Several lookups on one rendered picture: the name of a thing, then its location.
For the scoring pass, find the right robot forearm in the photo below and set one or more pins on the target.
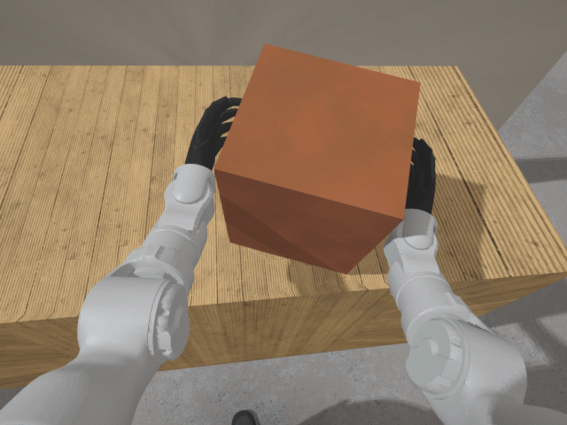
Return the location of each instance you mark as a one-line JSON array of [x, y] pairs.
[[420, 290]]

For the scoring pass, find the pedestal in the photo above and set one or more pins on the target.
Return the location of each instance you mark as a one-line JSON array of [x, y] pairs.
[[87, 152]]

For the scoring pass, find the right robot hand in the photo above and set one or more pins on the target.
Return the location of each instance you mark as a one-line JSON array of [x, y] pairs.
[[422, 177]]

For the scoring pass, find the carton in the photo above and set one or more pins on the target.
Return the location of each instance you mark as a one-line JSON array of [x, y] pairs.
[[316, 163]]

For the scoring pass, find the left robot hand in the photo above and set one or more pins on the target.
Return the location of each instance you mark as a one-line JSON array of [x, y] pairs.
[[207, 141]]

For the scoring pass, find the right robot upper arm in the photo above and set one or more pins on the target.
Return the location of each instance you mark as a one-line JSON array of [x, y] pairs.
[[472, 377]]

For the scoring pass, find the left robot upper arm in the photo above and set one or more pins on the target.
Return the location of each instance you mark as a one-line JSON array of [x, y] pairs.
[[129, 327]]

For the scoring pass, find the left robot forearm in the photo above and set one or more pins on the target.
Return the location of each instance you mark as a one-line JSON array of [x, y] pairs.
[[174, 246]]

